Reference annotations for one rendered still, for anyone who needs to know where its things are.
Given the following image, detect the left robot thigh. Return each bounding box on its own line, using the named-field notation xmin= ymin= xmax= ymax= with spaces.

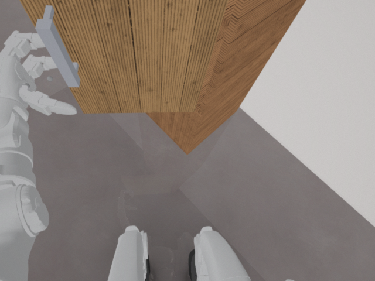
xmin=108 ymin=230 xmax=148 ymax=281

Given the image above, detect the robot left forearm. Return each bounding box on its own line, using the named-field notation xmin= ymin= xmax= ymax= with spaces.
xmin=0 ymin=97 xmax=36 ymax=190

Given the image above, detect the robot thigh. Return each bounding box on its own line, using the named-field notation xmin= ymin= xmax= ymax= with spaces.
xmin=108 ymin=230 xmax=148 ymax=281
xmin=194 ymin=231 xmax=251 ymax=281

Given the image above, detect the handle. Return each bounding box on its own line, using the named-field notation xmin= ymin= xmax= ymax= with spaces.
xmin=35 ymin=5 xmax=80 ymax=87

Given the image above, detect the robot left hand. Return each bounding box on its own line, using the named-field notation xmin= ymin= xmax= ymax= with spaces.
xmin=0 ymin=30 xmax=77 ymax=116

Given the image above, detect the robot left upper arm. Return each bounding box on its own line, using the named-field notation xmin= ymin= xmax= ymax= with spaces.
xmin=0 ymin=184 xmax=49 ymax=281

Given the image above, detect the right robot thigh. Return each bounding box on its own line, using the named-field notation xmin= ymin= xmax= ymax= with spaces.
xmin=194 ymin=231 xmax=251 ymax=281

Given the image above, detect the cupboard door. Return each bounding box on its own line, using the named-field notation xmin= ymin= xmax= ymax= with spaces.
xmin=20 ymin=0 xmax=228 ymax=114

